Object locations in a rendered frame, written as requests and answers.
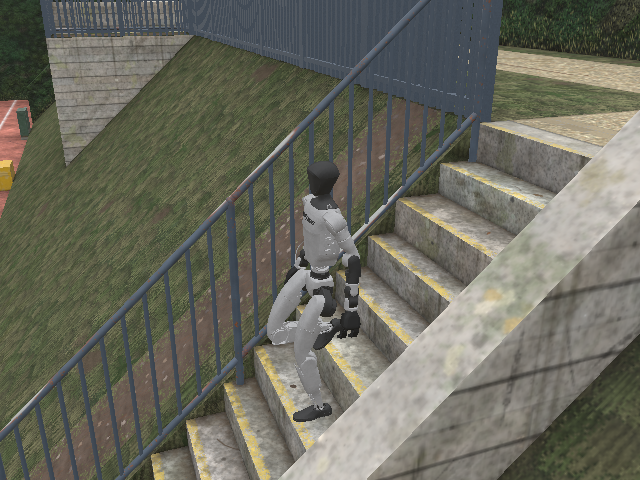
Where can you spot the robot right shin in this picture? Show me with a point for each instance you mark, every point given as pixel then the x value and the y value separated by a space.
pixel 291 327

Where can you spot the robot right upper arm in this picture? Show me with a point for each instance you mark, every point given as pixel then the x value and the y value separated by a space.
pixel 304 199

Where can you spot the right robot forearm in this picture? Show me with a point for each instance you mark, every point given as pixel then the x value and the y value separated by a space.
pixel 301 262

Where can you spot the left robot forearm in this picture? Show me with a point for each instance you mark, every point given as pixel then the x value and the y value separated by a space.
pixel 352 282

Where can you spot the right robot hand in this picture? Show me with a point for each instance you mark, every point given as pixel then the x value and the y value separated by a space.
pixel 290 273

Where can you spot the robot left foot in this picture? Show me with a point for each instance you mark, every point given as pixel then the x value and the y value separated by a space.
pixel 310 413

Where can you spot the robot left upper arm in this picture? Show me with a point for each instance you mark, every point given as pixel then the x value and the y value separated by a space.
pixel 334 223

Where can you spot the left robot hand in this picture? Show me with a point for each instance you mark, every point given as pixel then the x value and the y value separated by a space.
pixel 349 321

